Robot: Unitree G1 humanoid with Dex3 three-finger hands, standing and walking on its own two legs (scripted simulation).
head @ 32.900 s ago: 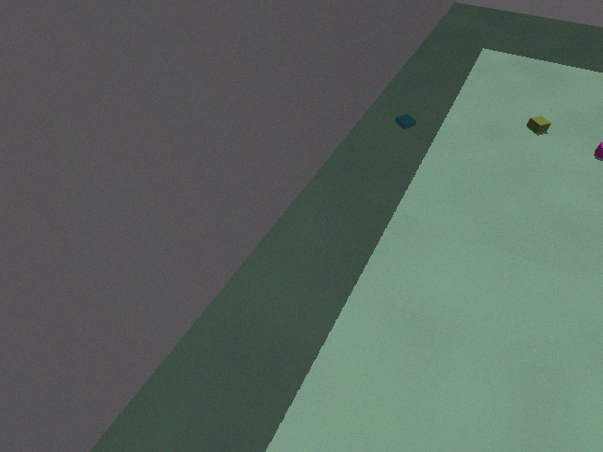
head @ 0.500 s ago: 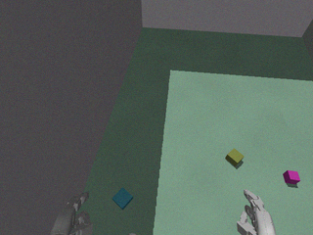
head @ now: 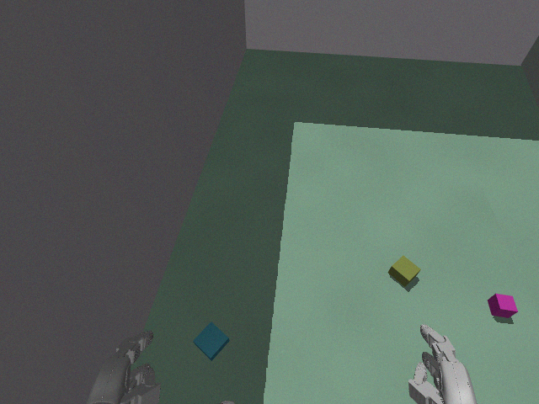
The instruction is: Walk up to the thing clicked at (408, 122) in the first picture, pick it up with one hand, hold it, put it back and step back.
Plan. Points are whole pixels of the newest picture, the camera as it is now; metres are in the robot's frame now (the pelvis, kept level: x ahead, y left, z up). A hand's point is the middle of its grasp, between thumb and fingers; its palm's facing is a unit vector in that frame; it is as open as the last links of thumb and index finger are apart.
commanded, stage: stand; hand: left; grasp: from above
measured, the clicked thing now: (211, 340) +0.43 +0.21 -0.70
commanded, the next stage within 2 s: none
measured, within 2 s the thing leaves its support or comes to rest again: neither
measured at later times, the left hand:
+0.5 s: hand out of the picture +0.06 +0.24 -0.11, palm faces +0.03 -0.95 -0.32, open 7.4 cm
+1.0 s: hand out of the picture +0.04 +0.24 -0.09, palm faces +0.03 -0.94 -0.34, open 7.4 cm
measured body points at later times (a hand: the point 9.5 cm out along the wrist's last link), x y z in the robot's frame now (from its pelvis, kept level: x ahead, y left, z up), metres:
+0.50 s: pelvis -0.01 +0.00 +0.05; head +0.00 +0.01 +0.50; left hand +0.05 +0.29 -0.09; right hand +0.08 -0.28 -0.08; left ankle +0.00 +0.12 -0.68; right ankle +0.00 -0.14 -0.68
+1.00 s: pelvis -0.01 +0.00 +0.07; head -0.01 +0.00 +0.52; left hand +0.04 +0.29 -0.07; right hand +0.06 -0.28 -0.07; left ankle +0.00 +0.12 -0.68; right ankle +0.00 -0.14 -0.68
